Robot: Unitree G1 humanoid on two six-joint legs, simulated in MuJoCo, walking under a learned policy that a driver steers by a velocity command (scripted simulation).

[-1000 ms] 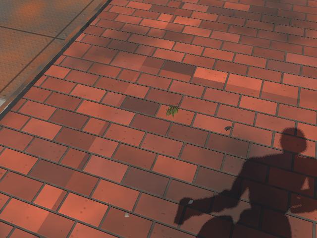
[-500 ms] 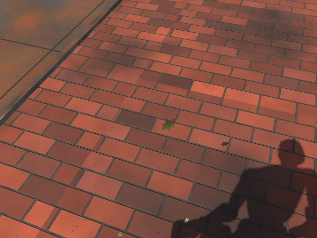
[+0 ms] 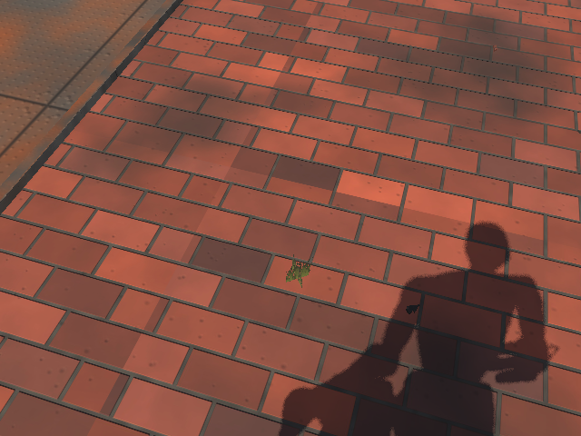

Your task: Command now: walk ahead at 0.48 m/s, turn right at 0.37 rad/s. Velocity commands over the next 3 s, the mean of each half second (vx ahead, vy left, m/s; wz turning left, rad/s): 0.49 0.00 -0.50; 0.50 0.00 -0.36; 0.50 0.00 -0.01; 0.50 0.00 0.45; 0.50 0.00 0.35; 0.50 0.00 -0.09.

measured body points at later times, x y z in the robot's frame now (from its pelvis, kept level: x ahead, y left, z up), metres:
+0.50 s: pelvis +0.27 -0.08 -0.01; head +0.31 -0.10 +0.43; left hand +0.49 +0.14 -0.11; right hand +0.27 -0.37 -0.14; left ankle +0.15 +0.11 -0.63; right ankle +0.33 -0.16 -0.74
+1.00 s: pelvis +0.58 -0.13 -0.01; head +0.60 -0.14 +0.44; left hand +0.74 +0.10 -0.13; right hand +0.61 -0.44 -0.10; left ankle +0.69 -0.08 -0.74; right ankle +0.37 -0.18 -0.65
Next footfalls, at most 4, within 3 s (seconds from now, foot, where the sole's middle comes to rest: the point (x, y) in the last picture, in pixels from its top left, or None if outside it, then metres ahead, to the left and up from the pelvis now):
0.40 right None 0.37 -0.18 -0.77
0.90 left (340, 341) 0.72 -0.09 -0.77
1.44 right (467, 290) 0.89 -0.44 -0.77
1.98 left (399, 194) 1.23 -0.30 -0.77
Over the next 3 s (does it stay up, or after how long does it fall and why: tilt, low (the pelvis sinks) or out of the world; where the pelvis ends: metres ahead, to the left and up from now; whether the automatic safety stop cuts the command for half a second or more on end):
stays up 1.63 -0.40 -0.01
